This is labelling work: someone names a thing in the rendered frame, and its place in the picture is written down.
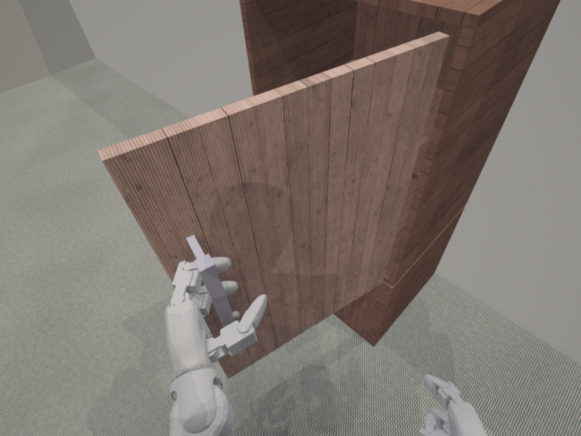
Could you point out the cupboard door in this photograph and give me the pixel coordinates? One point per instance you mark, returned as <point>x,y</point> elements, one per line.
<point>301,187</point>

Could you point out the handle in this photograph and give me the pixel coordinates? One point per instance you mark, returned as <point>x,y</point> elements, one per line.
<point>212,282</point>

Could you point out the robot right hand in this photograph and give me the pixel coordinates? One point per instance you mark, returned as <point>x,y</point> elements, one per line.
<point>461,420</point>

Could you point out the robot left hand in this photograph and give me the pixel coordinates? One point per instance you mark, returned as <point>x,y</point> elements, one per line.
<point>186,328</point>

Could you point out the left robot forearm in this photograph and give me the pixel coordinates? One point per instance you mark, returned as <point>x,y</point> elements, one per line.
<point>201,408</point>

